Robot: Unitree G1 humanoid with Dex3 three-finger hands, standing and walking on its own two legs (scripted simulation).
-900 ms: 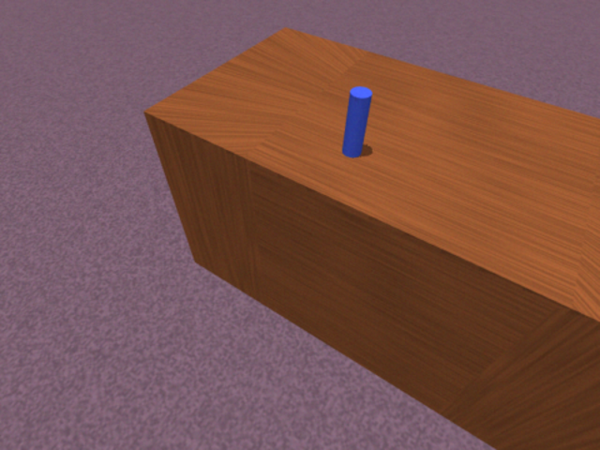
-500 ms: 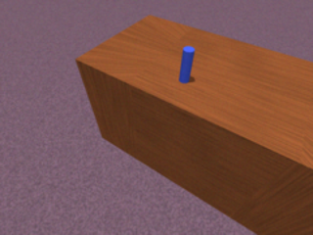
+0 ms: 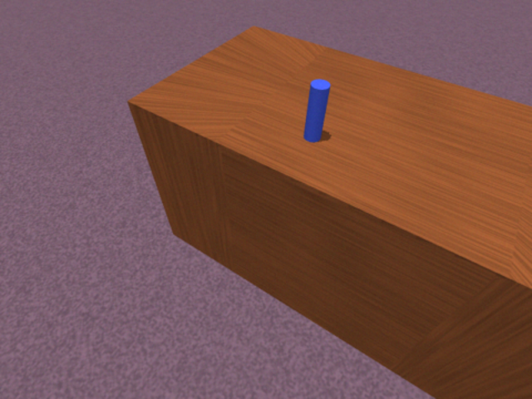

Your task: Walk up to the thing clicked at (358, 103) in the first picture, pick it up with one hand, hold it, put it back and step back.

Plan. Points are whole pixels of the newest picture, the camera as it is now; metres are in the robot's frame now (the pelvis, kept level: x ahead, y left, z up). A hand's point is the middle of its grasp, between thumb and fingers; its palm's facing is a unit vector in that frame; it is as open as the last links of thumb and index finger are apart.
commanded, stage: stand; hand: left
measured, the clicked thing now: (316, 112) +0.76 -0.11 -0.01
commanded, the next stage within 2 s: walk up in 0.22 s
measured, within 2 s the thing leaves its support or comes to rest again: neither
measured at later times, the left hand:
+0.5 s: hand out of the picture +0.13 +0.24 -0.15, palm faces -0.21 -0.89 -0.40, open 7.4 cm
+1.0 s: hand (174, 295) +0.35 +0.20 -0.18, palm faces -0.38 -0.83 -0.41, open 7.4 cm
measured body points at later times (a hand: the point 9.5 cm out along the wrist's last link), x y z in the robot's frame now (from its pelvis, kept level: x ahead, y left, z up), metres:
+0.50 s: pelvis +0.04 -0.05 -0.02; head +0.05 -0.07 +0.42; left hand +0.14 +0.28 -0.12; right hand +0.05 -0.39 -0.14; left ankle -0.01 +0.12 -0.75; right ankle +0.09 -0.19 -0.75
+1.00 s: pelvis +0.19 -0.04 -0.04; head +0.23 -0.04 +0.41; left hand +0.37 +0.24 -0.15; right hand +0.16 -0.37 -0.14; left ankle +0.30 +0.04 -0.75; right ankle +0.10 -0.17 -0.70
